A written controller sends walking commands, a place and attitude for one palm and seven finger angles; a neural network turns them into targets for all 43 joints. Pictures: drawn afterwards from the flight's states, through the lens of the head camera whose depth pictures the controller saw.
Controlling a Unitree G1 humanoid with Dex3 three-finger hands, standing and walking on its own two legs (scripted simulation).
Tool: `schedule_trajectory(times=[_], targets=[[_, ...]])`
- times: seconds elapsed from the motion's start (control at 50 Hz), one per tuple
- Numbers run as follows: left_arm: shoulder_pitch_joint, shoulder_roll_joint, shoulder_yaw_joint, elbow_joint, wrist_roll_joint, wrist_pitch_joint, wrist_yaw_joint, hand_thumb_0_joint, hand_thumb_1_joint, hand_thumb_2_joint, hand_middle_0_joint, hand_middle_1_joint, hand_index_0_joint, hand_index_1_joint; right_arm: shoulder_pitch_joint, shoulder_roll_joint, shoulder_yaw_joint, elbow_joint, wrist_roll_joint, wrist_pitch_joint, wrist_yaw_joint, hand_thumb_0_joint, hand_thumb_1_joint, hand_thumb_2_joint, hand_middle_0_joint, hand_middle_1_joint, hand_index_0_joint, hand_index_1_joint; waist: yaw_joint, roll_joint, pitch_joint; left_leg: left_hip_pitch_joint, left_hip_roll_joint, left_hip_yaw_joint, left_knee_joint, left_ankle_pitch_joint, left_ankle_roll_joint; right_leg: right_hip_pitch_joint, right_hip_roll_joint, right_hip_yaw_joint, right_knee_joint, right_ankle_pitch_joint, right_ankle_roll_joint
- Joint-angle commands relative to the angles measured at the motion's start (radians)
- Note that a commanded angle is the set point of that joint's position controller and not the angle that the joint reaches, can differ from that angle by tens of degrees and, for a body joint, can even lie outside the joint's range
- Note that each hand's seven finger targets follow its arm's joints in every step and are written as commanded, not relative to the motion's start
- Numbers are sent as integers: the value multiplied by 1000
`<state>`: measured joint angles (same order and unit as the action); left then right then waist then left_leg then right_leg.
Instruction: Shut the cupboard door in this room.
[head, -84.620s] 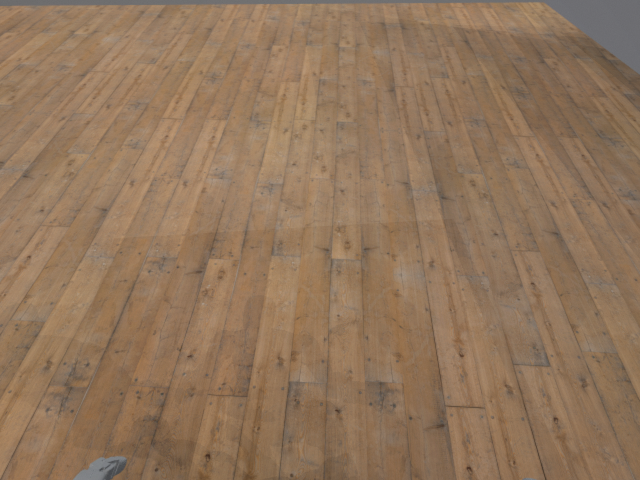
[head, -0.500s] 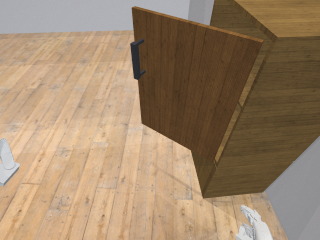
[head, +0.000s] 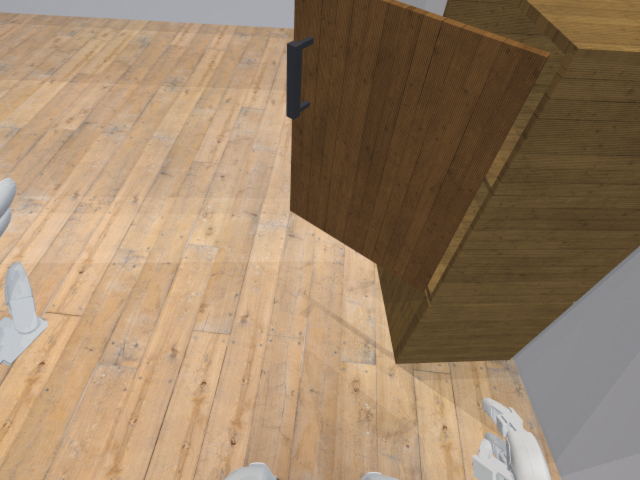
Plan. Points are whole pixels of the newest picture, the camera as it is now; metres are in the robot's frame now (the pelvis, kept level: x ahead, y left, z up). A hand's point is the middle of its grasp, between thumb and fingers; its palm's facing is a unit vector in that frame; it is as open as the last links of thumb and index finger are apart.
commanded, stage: step back with the hand held close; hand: left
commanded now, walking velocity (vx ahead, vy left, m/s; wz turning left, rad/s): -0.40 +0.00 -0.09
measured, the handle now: (300, 78) +0.80 +0.07 +0.09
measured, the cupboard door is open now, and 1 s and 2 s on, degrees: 49 49 49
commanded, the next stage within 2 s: stop stepping back and stand still in 0.24 s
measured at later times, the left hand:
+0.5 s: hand out of the picture +0.13 +0.23 +0.19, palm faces +0.25 -0.84 -0.47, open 7.4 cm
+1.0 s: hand out of the picture +0.09 +0.33 +0.19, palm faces +0.47 -0.81 -0.36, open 7.4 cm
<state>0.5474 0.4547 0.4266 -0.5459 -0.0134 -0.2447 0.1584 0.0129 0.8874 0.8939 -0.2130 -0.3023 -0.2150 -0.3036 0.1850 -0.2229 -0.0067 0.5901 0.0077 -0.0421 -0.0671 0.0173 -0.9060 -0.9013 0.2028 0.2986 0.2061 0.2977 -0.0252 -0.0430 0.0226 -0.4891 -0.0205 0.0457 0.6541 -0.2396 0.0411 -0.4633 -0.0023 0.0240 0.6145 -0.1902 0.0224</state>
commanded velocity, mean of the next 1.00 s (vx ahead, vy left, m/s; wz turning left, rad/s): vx -0.03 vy -0.04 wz -0.01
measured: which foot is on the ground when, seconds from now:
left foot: down 0.00-0.76, up 0.78-0.92, down 0.94-1.00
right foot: down 0.00-0.00, up 0.02-0.28, down 0.30-0.94, up 0.96-1.00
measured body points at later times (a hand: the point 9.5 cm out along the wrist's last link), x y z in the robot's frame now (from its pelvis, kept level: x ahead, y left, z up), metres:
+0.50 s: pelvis -0.09 +0.00 +0.00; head -0.11 +0.03 +0.45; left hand +0.11 +0.27 +0.22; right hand +0.03 -0.26 -0.06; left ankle +0.09 +0.08 -0.71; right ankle -0.20 -0.13 -0.72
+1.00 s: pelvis -0.14 +0.06 +0.01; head -0.16 +0.08 +0.45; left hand +0.06 +0.37 +0.21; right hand -0.01 -0.18 -0.08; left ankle -0.07 +0.15 -0.72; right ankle -0.18 -0.07 -0.71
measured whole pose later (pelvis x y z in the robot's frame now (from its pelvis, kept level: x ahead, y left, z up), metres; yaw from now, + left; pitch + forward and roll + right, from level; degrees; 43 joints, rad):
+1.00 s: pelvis -0.14 +0.06 +0.01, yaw -6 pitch -1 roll -1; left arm 0.42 0.41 0.45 -0.41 -0.04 -0.18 0.19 0.01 0.89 0.89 -0.21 -0.30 -0.21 -0.30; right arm 0.24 -0.17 0.03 0.69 0.01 -0.10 -0.09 0.02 -0.90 -0.90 0.20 0.30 0.21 0.30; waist 0.03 -0.02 -0.04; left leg -0.37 0.00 0.03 0.63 -0.25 0.03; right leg -0.26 -0.01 0.00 0.69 -0.43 0.01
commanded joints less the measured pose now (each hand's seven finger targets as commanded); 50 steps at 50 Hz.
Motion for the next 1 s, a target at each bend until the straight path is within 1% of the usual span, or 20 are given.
schedule_trajectory(times=[0.0, 0.06, 0.16, 0.22, 0.26, 0.34, 0.4, 0.44, 0.5, 0.54, 0.62, 0.7, 0.72, 0.74, 0.76, 0.78, 0.82, 0.86, 0.94, 0.98], targets=[[-56, 199, 234, -233, -2, -76, 38, 0, 900, 900, -200, -300, -200, -300, -91, -135, -62, -158, -18, -83, -30, 0, -900, -900, 200, 300, 200, 300, 20, 368, -165, -329, 410, -421, -557, -489, 125, 381, 107, -6, 475, -197, 3], [-73, 158, 196, -173, -22, -65, 29, 0, 900, 900, -200, -300, -200, -300, -83, -126, -79, -120, -17, -120, -17, 0, -900, -900, 200, 300, 200, 300, 33, 226, -165, -83, 362, -285, -432, -252, 101, 207, 73, 4, 457, -282, -4], [-137, 78, 46, -183, -42, -40, 19, 0, 900, 900, -200, -300, -200, -300, -72, -108, -43, -62, -23, -146, 2, 0, -900, -900, 200, 300, 200, 300, 30, 302, -175, 228, 303, -204, -474, -51, 27, 157, 67, -57, 11, -346, -19], [-170, 118, 58, -200, -49, -52, 7, 0, 900, 900, -200, -300, -200, -300, -83, -108, -41, -47, -22, -130, 6, 0, -900, -900, 200, 300, 200, 300, 39, 242, -248, 348, 272, -134, -361, 157, -36, 200, 34, -31, -288, -176, -45], [-133, 204, 141, -213, -47, -58, 12, 0, 900, 900, -200, -300, -200, -300, -85, -86, -39, -51, -29, -104, 7, 0, -900, -900, 200, 300, 200, 300, 37, 115, -307, 376, 190, -37, -184, 228, -76, 166, -83, 81, -321, 3, -98], [-98, 234, 175, -229, -56, -47, 3, 0, 900, 900, -200, -300, -200, -300, -112, -79, -39, -109, 9, -101, -22, 0, -900, -900, 200, 300, 200, 300, 11, -29, -294, 468, 94, 42, -75, 272, -58, 60, -126, 31, -226, 310, -38], [49, 229, 205, -178, -75, -15, -3, 0, 900, 900, -200, -300, -200, -300, -107, -77, -19, -137, 3, -71, -25, 0, -900, -900, 200, 300, 200, 300, 5, 104, -178, 381, 94, -11, -138, 37, -65, 10, -74, -12, -259, -189, -75], [44, 230, 203, -130, -69, -6, 9, 0, 900, 900, -200, -300, -200, -300, -90, -89, -23, -135, -6, -56, -36, 0, -900, -900, 200, 300, 200, 300, -10, 75, -33, 358, 60, -17, -38, -110, -97, -166, -111, 45, -377, -529, -129], [-61, 212, 164, -84, -48, 11, 21, 0, 900, 900, -200, -300, -200, -300, -40, -97, -24, -107, -15, -60, -50, 0, -900, -900, 200, 300, 200, 300, -26, -40, 71, 324, 65, -64, 71, -67, -81, -233, -154, 55, -385, -495, -142], [-184, 182, 111, -76, -35, 7, 21, 0, 900, 900, -200, -300, -200, -300, -24, -116, -32, -90, -6, -78, -53, 0, -900, -900, 200, 300, 200, 300, -36, 0, 113, 305, 82, -111, -5, -89, -75, -206, -106, -9, -304, -444, -113], [-196, 174, 117, -172, -34, -22, 21, 0, 900, 900, -200, -300, -200, -300, -49, -148, -39, -111, -12, -134, -42, 0, -900, -900, 200, 300, 200, 300, 22, 437, 3, 55, 205, -364, -656, -613, -143, 250, 162, -114, 91, -426, -48], [-2, 195, 156, -299, -52, -29, -3, 0, 900, 900, -200, -300, -200, -300, -28, -100, -53, -134, -21, -140, 1, 0, -900, -900, 200, 300, 200, 300, 45, 361, -224, 116, 122, -112, -510, -364, -181, 442, 165, -140, -78, -394, -84], [65, 220, 187, -315, -54, -22, -1, 0, 900, 900, -200, -300, -200, -300, -24, -88, -52, -140, -15, -127, 10, 0, -900, -900, 200, 300, 200, 300, 41, 238, -239, 119, 49, -3, -284, -271, -151, 403, 64, -40, -217, -385, -106], [91, 253, 220, -323, -52, -11, 0, 0, 900, 900, -200, -300, -200, -300, -28, -83, -61, -133, -3, -112, 12, 0, -900, -900, 200, 300, 200, 300, 31, -40, -184, 232, -27, 48, 115, -125, -118, 71, -142, 245, -391, -520, -164], [98, 271, 271, -311, -72, 0, 12, 0, 900, 900, -200, -300, -200, -300, -23, -97, -71, -116, -5, -103, 6, 0, -900, -900, 200, 300, 200, 300, 35, -179, -127, 222, -29, -52, 391, -114, -108, -160, -302, 446, -483, -624, -284], [73, 235, 225, -292, -68, 15, 14, 0, 900, 900, -200, -300, -200, -300, 6, -81, -56, -79, -16, -82, 3, 0, -900, -900, 200, 300, 200, 300, 7, -142, -51, 94, 19, -113, 491, -76, -102, -148, -317, 380, -439, -587, -312], [-76, 200, 189, -158, -44, 4, 38, 0, 900, 900, -200, -300, -200, -300, -5, -63, -16, -77, -24, -84, -6, 0, -900, -900, 200, 300, 200, 300, -14, -26, -5, 59, 100, -80, 154, -116, -68, 31, -234, 177, -335, -380, -194], [-199, 140, 107, -47, -26, 14, 42, 0, 900, 900, -200, -300, -200, -300, -1, -96, -32, -49, -11, -101, -25, 0, -900, -900, 200, 300, 200, 300, -22, 43, 4, 233, 68, -11, -77, -42, -53, 36, -135, 43, -208, -321, -118], [-214, 125, 58, -7, -29, 29, 33, 0, 900, 900, -200, -300, -200, -300, -18, -103, -17, -76, 3, -120, -44, 0, -900, -900, 200, 300, 200, 300, -10, 281, -28, 262, 319, -453, -458, -305, 46, 18, 37, -56, 137, -277, -14], [-220, 107, 38, -101, -20, 23, 22, 0, 900, 900, -200, -300, -200, -300, -47, -89, -13, -80, -15, -126, -27, 0, -900, -900, 200, 300, 200, 300, -5, 239, -35, 192, 344, -509, -559, -467, 47, 50, 24, 3, 269, -269, -22]])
